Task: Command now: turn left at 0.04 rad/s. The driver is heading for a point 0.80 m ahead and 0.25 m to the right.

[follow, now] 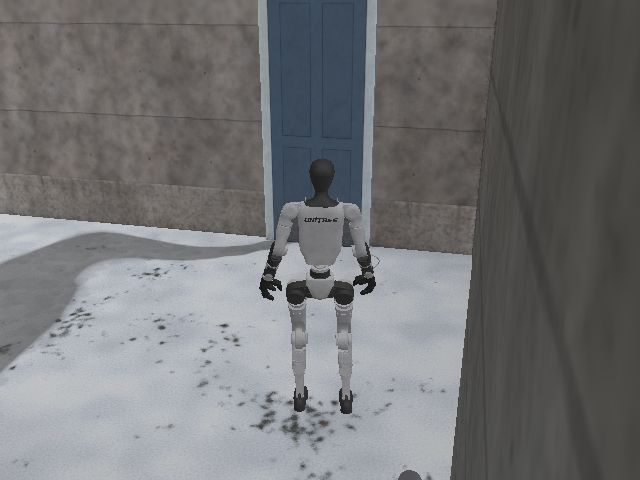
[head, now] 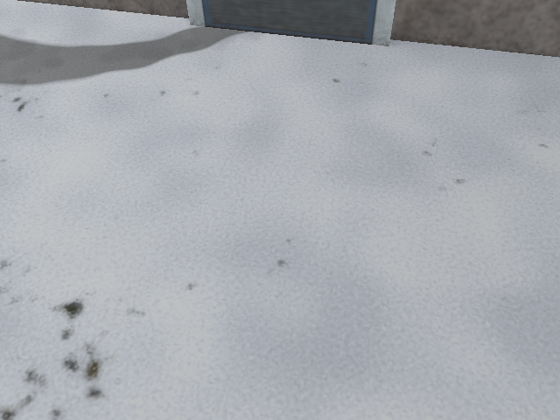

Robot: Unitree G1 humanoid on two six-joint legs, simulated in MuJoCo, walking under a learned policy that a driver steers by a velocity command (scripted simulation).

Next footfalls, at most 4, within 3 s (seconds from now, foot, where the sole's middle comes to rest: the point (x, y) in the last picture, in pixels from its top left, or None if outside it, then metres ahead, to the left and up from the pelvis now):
0.76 right None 0.42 -0.13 -0.77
1.26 left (272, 356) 0.67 0.07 -0.77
1.68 right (370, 408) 0.54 -0.16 -0.77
2.16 left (302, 349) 0.69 -0.01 -0.77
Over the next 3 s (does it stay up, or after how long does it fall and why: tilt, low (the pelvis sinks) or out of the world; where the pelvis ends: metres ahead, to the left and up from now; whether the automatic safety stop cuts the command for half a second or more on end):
stays up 0.61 -0.12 0.00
